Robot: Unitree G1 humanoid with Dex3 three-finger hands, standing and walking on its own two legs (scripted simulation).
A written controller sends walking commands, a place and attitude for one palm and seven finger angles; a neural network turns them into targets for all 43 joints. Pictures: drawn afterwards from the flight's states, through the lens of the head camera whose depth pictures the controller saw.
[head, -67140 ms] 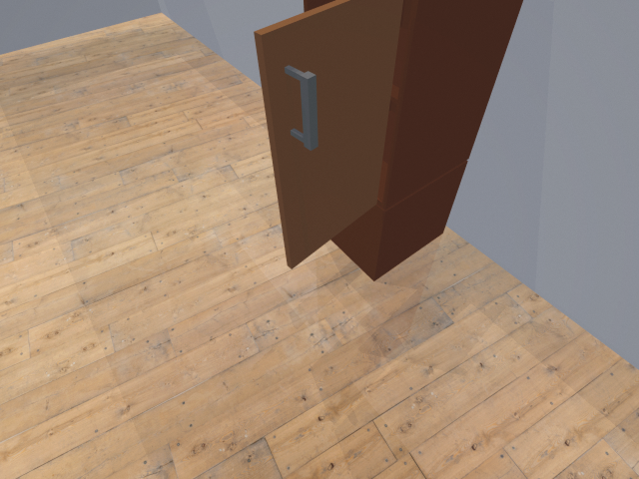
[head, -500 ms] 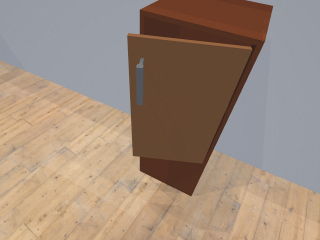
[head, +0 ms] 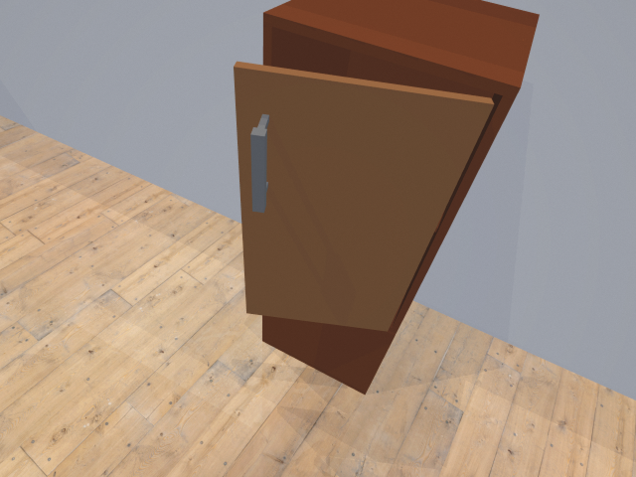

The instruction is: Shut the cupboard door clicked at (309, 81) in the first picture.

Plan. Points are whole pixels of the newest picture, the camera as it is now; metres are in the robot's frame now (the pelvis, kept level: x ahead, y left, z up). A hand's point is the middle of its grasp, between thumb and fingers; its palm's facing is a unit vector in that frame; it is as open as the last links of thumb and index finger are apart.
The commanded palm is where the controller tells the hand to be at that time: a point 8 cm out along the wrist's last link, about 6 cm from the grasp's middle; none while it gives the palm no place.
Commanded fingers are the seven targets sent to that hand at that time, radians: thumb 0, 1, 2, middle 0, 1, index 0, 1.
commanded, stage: shuffle to correct the standing spot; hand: left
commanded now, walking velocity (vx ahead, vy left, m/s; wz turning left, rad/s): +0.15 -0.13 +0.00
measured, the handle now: (261, 165) +0.51 +0.13 +0.13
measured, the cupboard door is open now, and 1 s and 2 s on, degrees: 22 22 22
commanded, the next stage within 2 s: come to a stop and stand still in 0.20 s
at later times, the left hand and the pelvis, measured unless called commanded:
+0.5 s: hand out of the picture +0.14 +0.11 -0.17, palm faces -0.05 -0.98 -0.20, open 7.3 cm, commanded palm none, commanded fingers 0.00 0.90 0.90 -0.20 -0.30 -0.20 -0.30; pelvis +0.06 -0.06 +0.00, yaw -2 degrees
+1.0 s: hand out of the picture +0.06 +0.15 -0.17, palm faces -0.01 -0.96 -0.28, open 7.4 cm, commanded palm none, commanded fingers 0.00 0.90 0.90 -0.20 -0.30 -0.20 -0.30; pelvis +0.03 -0.05 +0.00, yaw -2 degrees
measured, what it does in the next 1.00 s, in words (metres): steps on the spot: right foot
